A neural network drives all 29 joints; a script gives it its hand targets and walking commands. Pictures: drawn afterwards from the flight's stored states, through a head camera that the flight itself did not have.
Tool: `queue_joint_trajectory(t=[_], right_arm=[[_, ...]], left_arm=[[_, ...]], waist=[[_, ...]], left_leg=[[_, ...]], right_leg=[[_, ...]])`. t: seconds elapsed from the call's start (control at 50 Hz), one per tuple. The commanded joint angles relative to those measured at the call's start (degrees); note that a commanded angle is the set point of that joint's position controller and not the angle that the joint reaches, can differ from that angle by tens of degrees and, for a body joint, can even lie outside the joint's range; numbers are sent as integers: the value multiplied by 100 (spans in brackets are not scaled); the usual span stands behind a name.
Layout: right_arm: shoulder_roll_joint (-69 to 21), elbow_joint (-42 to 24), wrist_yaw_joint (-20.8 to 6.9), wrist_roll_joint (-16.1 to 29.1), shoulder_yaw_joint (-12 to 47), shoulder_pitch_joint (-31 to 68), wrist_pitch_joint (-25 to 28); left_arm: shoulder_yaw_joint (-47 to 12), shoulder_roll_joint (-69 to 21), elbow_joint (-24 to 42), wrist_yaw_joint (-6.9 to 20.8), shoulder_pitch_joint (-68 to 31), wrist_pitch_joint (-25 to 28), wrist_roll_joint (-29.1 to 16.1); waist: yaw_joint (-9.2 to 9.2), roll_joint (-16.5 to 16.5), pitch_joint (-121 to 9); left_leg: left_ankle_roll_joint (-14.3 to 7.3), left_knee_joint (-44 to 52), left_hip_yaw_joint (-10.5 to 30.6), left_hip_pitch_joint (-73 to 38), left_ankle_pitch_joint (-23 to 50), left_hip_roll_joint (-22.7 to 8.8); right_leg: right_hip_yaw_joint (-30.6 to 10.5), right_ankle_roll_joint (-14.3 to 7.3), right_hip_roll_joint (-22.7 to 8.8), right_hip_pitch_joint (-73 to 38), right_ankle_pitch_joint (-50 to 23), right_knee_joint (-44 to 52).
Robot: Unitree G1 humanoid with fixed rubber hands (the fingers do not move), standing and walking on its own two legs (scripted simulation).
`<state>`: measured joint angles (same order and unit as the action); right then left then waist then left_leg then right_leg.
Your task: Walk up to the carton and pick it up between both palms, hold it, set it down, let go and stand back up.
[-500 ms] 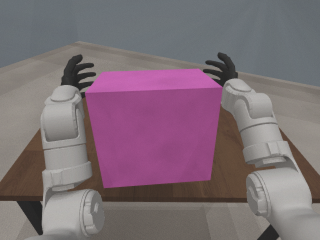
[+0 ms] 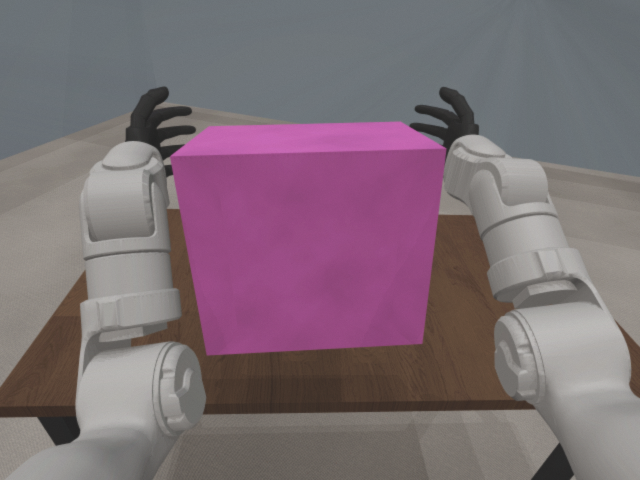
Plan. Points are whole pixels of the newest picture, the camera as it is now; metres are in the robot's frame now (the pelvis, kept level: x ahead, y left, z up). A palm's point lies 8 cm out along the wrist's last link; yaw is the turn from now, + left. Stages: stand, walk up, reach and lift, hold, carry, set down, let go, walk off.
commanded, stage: hold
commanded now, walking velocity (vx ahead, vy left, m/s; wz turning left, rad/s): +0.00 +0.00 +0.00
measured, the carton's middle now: (310, 230) +0.37 -0.01 +0.21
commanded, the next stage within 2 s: none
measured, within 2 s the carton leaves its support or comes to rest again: neither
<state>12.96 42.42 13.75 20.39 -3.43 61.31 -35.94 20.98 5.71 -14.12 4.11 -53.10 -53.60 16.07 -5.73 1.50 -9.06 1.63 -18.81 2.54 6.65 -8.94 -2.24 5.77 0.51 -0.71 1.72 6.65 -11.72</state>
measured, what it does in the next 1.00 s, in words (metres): stands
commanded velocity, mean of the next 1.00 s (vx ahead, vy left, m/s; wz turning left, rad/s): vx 0.00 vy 0.00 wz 0.00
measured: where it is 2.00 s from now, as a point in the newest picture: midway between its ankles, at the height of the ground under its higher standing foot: outside the picture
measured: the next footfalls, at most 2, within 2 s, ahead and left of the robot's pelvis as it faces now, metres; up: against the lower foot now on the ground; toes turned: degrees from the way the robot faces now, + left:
none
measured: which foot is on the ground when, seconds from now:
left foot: down 0.00-1.00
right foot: down 0.00-1.00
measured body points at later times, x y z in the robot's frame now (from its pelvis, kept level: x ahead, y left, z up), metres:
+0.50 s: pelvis +0.02 +0.00 +0.00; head -0.07 +0.03 +0.44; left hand +0.39 +0.18 +0.32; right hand +0.40 -0.17 +0.34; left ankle +0.02 +0.13 -0.75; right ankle +0.00 -0.12 -0.75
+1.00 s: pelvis +0.01 +0.00 +0.00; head -0.09 +0.03 +0.44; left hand +0.38 +0.17 +0.33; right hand +0.38 -0.17 +0.35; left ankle +0.02 +0.13 -0.75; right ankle +0.00 -0.12 -0.75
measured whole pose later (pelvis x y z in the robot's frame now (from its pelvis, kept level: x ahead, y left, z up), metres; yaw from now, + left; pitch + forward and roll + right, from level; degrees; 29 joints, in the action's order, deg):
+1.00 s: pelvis +0.01 +0.00 +0.00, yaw +0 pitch -3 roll -1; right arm 14.9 48.8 15.1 23.5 -1.1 67.5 -37.6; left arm 20.5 7.3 -18.1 4.8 -55.2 -53.4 15.7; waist -5.5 1.7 -11.7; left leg 1.9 -17.9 2.6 5.8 -9.2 -2.3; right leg 5.8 0.4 -0.5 0.8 6.8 -10.6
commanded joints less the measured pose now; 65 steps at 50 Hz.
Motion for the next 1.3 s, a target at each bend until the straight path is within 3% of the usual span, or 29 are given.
queue_joint_trajectory(t=[0.0,0.04,0.26,0.48,0.56,0.8,1.02,1.08,1.28], right_arm=[[-2121,-1328,-465,699,820,4170,128],[-2171,-1230,-469,713,840,4274,102],[-2112,-825,-540,871,787,4412,2],[-2095,-1227,-422,1065,869,4417,-81],[-2091,-1282,-399,1091,920,4438,-111],[-2080,-1164,-376,1128,890,4445,-127],[-2057,-605,-544,860,666,4665,44],[-2008,-555,-588,787,631,4635,109],[-2027,-778,-531,785,655,4509,205]], left_arm=[[-1910,-2115,731,740,-4214,419,-1035],[-1839,-2122,589,760,-4210,413,-1023],[-1891,-2076,705,782,-4485,466,-1051],[-2060,-2053,1034,880,-4415,404,-1144],[-2009,-2058,961,881,-4411,424,-1143],[-2001,-1988,960,876,-4506,449,-1179],[-1712,-1854,343,841,-4736,663,-1076],[-1618,-1797,325,826,-4675,733,-1013],[-1668,-1807,383,862,-4461,698,-1004]], waist=[[-11,-329,-1771],[50,-271,-1653],[3,-472,-1865],[-73,-514,-2047],[-14,-498,-1899],[-62,-461,-1823],[27,-274,-1671],[90,-360,-1667],[18,-328,-1644]], left_leg=[[111,84,-348,-663,1345,577],[121,138,-324,-557,1369,568],[235,29,-297,-672,1860,575],[249,-49,-243,-804,2417,596],[257,-18,-221,-663,2282,601],[206,88,-243,-616,1928,597],[145,226,-319,-420,1268,598],[153,257,-312,-390,1159,591],[145,231,-296,-508,1419,584]], right_leg=[[-36,16,408,-298,-578,87],[-4,17,445,-351,-572,114],[-72,-61,470,-382,-846,134],[-132,-63,480,-617,-1385,126],[-117,-62,474,-620,-1282,108],[-125,-46,439,-568,-1152,165],[-67,4,396,-363,-531,191],[-63,-11,394,-371,-442,152],[-71,-5,378,-502,-772,152]])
